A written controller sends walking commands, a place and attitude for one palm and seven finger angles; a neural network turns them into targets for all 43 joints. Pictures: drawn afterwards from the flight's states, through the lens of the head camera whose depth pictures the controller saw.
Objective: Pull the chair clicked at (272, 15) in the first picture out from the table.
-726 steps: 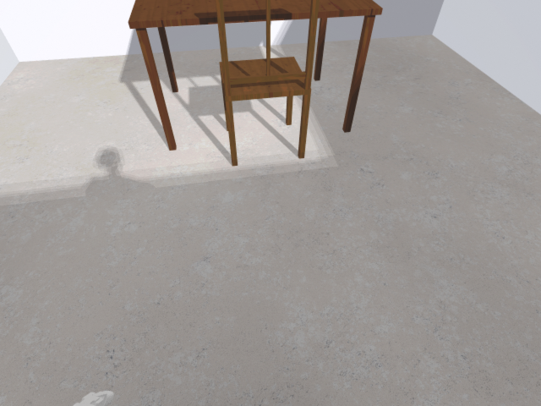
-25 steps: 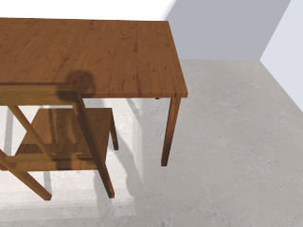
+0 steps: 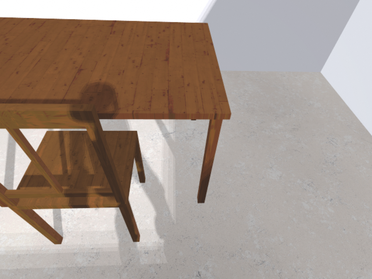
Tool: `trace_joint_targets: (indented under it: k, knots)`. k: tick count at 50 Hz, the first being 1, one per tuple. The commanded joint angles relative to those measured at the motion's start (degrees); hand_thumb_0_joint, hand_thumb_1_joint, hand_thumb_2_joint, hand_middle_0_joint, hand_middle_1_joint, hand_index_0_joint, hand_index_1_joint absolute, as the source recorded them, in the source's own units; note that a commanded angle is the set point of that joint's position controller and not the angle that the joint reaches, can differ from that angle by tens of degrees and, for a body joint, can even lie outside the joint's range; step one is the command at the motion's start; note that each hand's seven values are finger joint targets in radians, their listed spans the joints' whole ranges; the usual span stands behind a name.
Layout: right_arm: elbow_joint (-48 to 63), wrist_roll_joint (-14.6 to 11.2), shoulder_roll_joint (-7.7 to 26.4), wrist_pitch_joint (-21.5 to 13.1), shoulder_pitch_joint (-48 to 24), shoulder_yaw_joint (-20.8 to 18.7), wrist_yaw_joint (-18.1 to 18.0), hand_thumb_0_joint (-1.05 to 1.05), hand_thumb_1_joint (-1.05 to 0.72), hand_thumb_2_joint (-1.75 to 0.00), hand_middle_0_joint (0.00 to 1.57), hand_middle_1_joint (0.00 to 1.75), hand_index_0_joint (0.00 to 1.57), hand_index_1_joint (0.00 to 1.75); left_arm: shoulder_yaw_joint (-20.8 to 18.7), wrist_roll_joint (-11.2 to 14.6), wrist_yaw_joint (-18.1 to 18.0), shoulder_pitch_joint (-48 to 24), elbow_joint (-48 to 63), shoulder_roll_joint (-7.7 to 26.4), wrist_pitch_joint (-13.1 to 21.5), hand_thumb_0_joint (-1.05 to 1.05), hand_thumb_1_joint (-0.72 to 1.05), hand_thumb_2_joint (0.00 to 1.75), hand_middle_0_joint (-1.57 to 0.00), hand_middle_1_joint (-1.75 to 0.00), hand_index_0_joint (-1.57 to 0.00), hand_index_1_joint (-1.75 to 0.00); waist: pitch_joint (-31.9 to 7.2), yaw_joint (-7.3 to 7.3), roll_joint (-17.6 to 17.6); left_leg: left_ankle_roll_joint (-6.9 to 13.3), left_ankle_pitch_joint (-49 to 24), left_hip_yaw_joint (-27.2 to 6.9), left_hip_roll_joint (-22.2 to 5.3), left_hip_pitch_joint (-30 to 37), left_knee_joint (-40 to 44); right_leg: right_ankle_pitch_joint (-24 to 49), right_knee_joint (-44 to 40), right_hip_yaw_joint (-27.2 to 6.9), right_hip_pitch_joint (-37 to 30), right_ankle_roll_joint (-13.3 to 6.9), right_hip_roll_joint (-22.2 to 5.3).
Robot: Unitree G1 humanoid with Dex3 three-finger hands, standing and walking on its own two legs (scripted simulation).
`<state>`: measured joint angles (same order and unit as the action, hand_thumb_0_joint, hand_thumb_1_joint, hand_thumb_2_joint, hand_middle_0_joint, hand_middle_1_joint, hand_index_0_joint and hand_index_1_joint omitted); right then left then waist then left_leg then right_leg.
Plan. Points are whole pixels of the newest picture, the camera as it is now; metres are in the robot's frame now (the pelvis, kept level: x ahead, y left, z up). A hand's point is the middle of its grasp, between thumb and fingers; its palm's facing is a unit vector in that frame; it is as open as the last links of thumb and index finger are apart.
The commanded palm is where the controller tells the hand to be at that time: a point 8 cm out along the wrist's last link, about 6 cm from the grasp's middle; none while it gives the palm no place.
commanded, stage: look again from close up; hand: left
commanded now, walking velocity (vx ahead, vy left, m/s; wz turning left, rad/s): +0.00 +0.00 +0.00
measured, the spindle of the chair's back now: (39, 164) +0.42 +0.46 -0.09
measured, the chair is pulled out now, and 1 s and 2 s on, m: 0.00 0.00 0.00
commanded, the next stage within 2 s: come to a stop and stand still in 0.60 s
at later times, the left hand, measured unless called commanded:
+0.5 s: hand out of the picture -0.03 +0.14 -0.18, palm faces +0.07 -0.99 -0.13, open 7.3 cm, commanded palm none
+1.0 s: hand out of the picture +0.00 +0.18 -0.18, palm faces +0.04 -0.98 -0.21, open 7.3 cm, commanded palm none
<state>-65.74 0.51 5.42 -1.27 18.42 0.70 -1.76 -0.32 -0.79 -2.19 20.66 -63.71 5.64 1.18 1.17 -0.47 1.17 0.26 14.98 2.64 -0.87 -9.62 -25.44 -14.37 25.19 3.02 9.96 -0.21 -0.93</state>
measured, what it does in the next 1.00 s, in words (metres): stands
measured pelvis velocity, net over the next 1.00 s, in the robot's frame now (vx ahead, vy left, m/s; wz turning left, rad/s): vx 0.00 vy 0.01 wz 0.00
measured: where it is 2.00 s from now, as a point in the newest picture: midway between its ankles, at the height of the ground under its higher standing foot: outside the picture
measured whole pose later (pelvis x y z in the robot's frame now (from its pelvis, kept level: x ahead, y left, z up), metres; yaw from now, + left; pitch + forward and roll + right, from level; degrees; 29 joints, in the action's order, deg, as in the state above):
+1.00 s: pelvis +0.00 +0.01 -0.01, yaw +0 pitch -1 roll +0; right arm -61.6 0.8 9.0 -1.2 18.2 0.5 -1.6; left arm 0.0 -0.7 -2.4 18.2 -63.3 7.7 1.1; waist 0.0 0.3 -1.8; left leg 1.0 17.9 2.8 -0.3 -11.4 -30.6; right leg -17.1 30.2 2.8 11.6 0.4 -1.7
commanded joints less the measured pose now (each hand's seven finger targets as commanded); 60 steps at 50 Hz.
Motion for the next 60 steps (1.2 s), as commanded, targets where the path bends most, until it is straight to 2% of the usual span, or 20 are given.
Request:
trace_joint_targets:
  k: [1, 10, 15, 21, 24, 36, 37, 38, 39, 40, 41, 43, 44, 48, 50, 52, 54, 60]
  knots:
    - [1.03, 0.03, 4.56, -0.66, 4.62, -0.94, -0.52, 0.00, -0.90, -0.90, 0.20, 0.30, 0.20, 0.30, -0.50, -0.12, -0.12, 5.70, 0.79, 4.08, 0.58, 0.00, 0.90, 0.90, -0.20, -0.30, -0.20, -0.30, 3.79, -0.06, -1.02, 1.45, -8.20, -4.60, -4.56, -3.08, 4.78, 7.83, -4.25, -4.54, 1.00, -1.72, -4.87]
    - [0.94, 0.03, 4.70, -0.51, 4.60, -0.84, -0.56, 0.00, -0.90, -0.90, 0.20, 0.30, 0.20, 0.30, -0.42, -0.13, -0.12, 5.53, 0.68, 4.11, 0.50, 0.00, 0.90, 0.90, -0.20, -0.30, -0.20, -0.30, 5.08, -0.03, -0.74, 1.36, -7.56, -4.65, -4.57, -3.37, 4.98, 6.91, -4.65, -4.54, 1.58, -1.72, -4.77]
    - [0.93, 0.08, 4.68, -0.63, 4.76, -0.85, -0.62, 0.00, -0.90, -0.90, 0.20, 0.30, 0.20, 0.30, -0.55, -0.14, -0.12, 5.56, 0.69, 4.22, 0.55, 0.00, 0.90, 0.90, -0.20, -0.30, -0.20, -0.30, 4.45, -0.06, -1.34, 1.37, -9.10, -4.57, -4.56, -2.96, 4.66, 8.29, -4.48, -4.33, 0.88, -1.73, -4.88]
    - [0.95, 0.06, 4.58, -0.53, 4.52, -0.87, -0.58, 0.00, -0.90, -0.90, 0.20, 0.30, 0.20, 0.30, -0.57, -0.11, -0.06, 5.64, 0.65, 4.21, 0.52, 0.00, 0.90, 0.90, -0.20, -0.30, -0.20, -0.30, 4.75, -0.19, -0.85, 1.29, -7.52, -4.61, -4.39, -3.44, 4.86, 6.56, -4.90, -4.32, 1.14, -1.73, -4.97]
    - [0.92, 0.05, 4.72, -0.59, 4.71, -0.88, -0.62, 0.00, -0.90, -0.90, 0.20, 0.30, 0.20, 0.30, -0.55, -0.14, -0.07, 5.62, 0.62, 4.40, 0.53, 0.00, 0.90, 0.90, -0.20, -0.30, -0.20, -0.30, 3.61, -0.07, -0.98, 1.35, -8.92, -4.66, -4.50, -2.75, 4.49, 7.92, -4.58, -4.26, 0.39, -1.77, -4.87]
    - [0.79, 0.11, 4.67, -0.64, 4.73, -0.87, -0.74, 0.00, -0.90, -0.90, 0.20, 0.30, 0.20, 0.30, -0.60, -0.10, -0.08, 5.49, 0.32, 4.18, 0.50, 0.00, 0.90, 0.90, -0.20, -0.30, -0.20, -0.30, 4.03, -0.10, -1.20, 1.24, -9.69, -4.59, -4.67, -2.52, 4.53, 8.32, -4.43, -4.14, 0.83, -1.75, -4.79]
    - [5.46, -0.57, 7.99, -1.08, -3.52, -1.22, 0.08, 0.00, -0.90, -0.90, 0.20, 0.30, 0.20, 0.30, -0.36, -0.65, -2.29, 6.85, -1.46, 7.87, 1.82, 0.00, 0.90, 0.90, -0.20, -0.30, -0.20, -0.30, 4.99, -2.03, -2.26, -0.68, -13.14, -2.07, -4.69, -5.85, -7.29, 31.92, -3.81, -8.24, 2.81, -1.22, -8.25]
    - [7.00, -0.18, 4.53, -0.40, 0.64, -1.17, 0.19, 0.00, -0.90, -0.90, 0.20, 0.30, 0.20, 0.30, -0.71, -0.17, -1.86, 4.19, 1.36, 9.80, 2.14, 0.00, 0.90, 0.90, -0.20, -0.30, -0.20, -0.30, 0.90, 2.02, -3.33, -0.21, 1.14, -3.20, -2.42, -4.63, -4.79, 22.06, -3.30, -9.96, 1.99, -3.00, -10.32]
    - [6.44, 0.29, 4.39, -0.16, 0.58, -1.22, 0.43, 0.00, -0.90, -0.90, 0.20, 0.30, 0.20, 0.30, -0.99, -0.18, -1.17, 2.01, 2.37, 10.12, 2.20, 0.00, 0.90, 0.90, -0.20, -0.30, -0.20, -0.30, 1.34, 1.41, -4.80, 0.25, 0.66, -2.91, -2.02, -4.06, -3.05, 18.08, -2.05, -8.32, 2.79, -3.19, -9.17]
    - [6.22, 0.21, 5.36, -0.34, 2.79, -1.14, 0.37, 0.00, -0.90, -0.90, 0.20, 0.30, 0.20, 0.30, -0.55, -0.12, -0.96, 1.11, 2.05, 8.65, 1.95, 0.00, 0.90, 0.90, -0.20, -0.30, -0.20, -0.30, 0.38, 2.15, -2.54, 0.69, -1.78, -3.80, -3.54, -3.90, -1.83, 7.28, -1.43, -6.25, 3.89, -3.09, -6.85]
    - [6.20, 0.29, 6.07, -0.58, 3.56, -1.13, 0.36, 0.00, -0.90, -0.90, 0.20, 0.30, 0.20, 0.30, -0.30, -0.18, -0.81, 1.22, 2.22, 7.20, 1.62, 0.00, 0.90, 0.90, -0.20, -0.30, -0.20, -0.30, 0.62, 1.78, -3.24, 1.20, -4.55, -4.86, -4.32, -4.58, -1.14, 3.57, -0.73, -5.14, 3.81, -2.70, -5.35]
    - [6.28, 0.19, 6.93, -0.97, 3.49, -1.16, 0.13, 0.00, -0.90, -0.90, 0.20, 0.30, 0.20, 0.30, -0.16, -0.16, -0.64, 1.98, 2.19, 6.41, 1.24, 0.00, 0.90, 0.90, -0.20, -0.30, -0.20, -0.30, -0.41, 1.14, -3.41, 1.94, -8.53, -5.95, -5.33, -4.56, -0.02, 4.49, 0.58, -4.41, 1.98, -2.44, -4.28]
    - [6.49, 0.28, 7.39, -1.16, 3.78, -1.13, 0.10, 0.00, -0.90, -0.90, 0.20, 0.30, 0.20, 0.30, -0.27, -0.26, -0.55, 1.85, 2.26, 6.70, 1.08, 0.00, 0.90, 0.90, -0.20, -0.30, -0.20, -0.30, -0.85, 0.94, -4.79, 2.16, -10.06, -6.35, -5.61, -4.92, 0.34, 4.13, 1.32, -3.87, 0.93, -2.32, -4.06]
    - [6.65, 0.15, 7.99, -0.98, 2.53, -0.99, -0.13, 0.00, -0.90, -0.90, 0.20, 0.30, 0.20, 0.30, -0.15, 0.04, -0.23, 0.71, 2.35, 6.80, 0.61, 0.00, 0.90, 0.90, -0.20, -0.30, -0.20, -0.30, 3.31, 0.61, -0.37, 2.15, -6.76, -6.13, -5.03, -6.12, 2.55, 3.85, 0.19, -4.18, 2.40, -1.87, -4.20]
    - [6.36, 0.27, 8.16, -0.94, 2.36, -0.84, -0.05, 0.00, -0.90, -0.90, 0.20, 0.30, 0.20, 0.30, -0.16, -0.03, -0.17, 0.36, 2.62, 7.07, 0.40, 0.00, 0.90, 0.90, -0.20, -0.30, -0.20, -0.30, 5.25, 0.35, -0.86, 2.18, -6.01, -6.27, -4.91, -6.80, 3.55, 3.14, -0.04, -4.06, 2.98, -1.72, -4.22]
    - [5.99, 0.28, 8.29, -0.83, 2.14, -0.75, 0.00, 0.00, -0.90, -0.90, 0.20, 0.30, 0.20, 0.30, -0.14, 0.05, -0.09, 0.21, 2.62, 7.43, 0.36, 0.00, 0.90, 0.90, -0.20, -0.30, -0.20, -0.30, 5.61, 0.31, -0.19, 2.09, -4.52, -6.03, -4.60, -6.58, 4.28, 2.79, -0.77, -4.59, 3.21, -1.69, -4.39]
    - [5.64, 0.33, 8.34, -0.82, 1.96, -0.71, 0.05, 0.00, -0.90, -0.90, 0.20, 0.30, 0.20, 0.30, -0.17, -0.04, -0.06, -0.12, 2.81, 7.87, 0.30, 0.00, 0.90, 0.90, -0.20, -0.30, -0.20, -0.30, 6.20, 0.30, -1.05, 2.05, -4.48, -5.81, -4.59, -6.26, 4.83, 2.79, -1.04, -4.58, 3.51, -1.65, -4.36]
    - [4.89, 0.34, 8.82, -0.83, 1.65, -0.53, 0.11, 0.00, -0.90, -0.90, 0.20, 0.30, 0.20, 0.30, -0.32, 0.05, 0.08, -0.65, 3.16, 8.56, 0.23, 0.00, 0.90, 0.90, -0.20, -0.30, -0.20, -0.30, 4.68, 0.17, -0.68, 1.94, -3.95, -5.32, -4.50, -5.19, 5.22, 3.06, -1.59, -4.83, 2.50, -1.56, -4.70]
